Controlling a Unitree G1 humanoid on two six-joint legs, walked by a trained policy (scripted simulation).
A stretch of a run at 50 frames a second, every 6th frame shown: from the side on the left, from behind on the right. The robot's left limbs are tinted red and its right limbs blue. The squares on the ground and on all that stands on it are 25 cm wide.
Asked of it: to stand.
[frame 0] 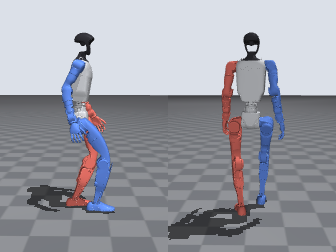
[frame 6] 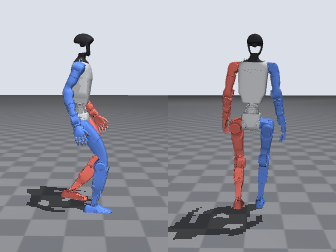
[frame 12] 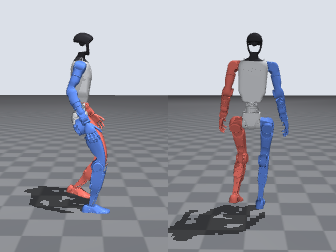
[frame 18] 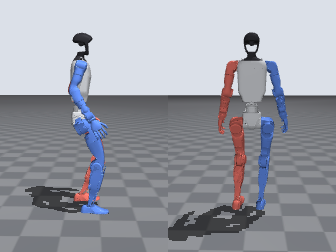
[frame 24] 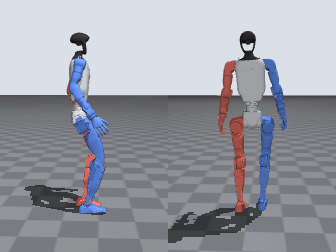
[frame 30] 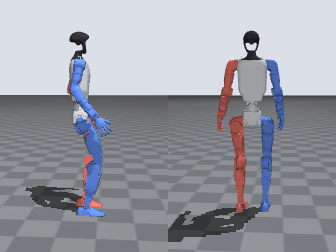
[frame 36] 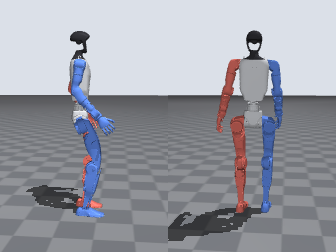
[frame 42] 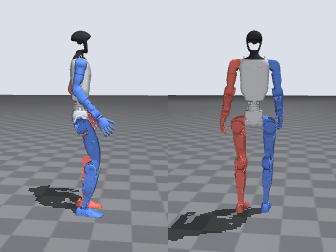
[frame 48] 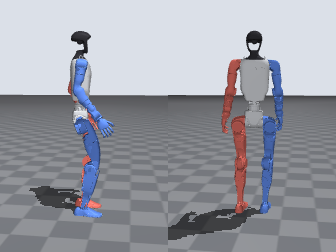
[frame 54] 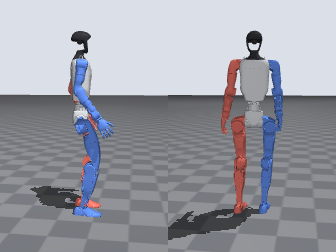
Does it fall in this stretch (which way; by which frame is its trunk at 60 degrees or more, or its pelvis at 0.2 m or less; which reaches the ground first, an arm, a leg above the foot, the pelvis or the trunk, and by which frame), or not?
no
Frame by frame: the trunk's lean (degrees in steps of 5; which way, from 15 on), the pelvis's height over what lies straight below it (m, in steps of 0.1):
0: 5, 0.8
6: 5, 0.8
12: 5, 0.8
18: 5, 0.8
24: 5, 0.8
30: 0, 0.8
36: 0, 0.8
42: 0, 0.8
48: 0, 0.8
54: 0, 0.8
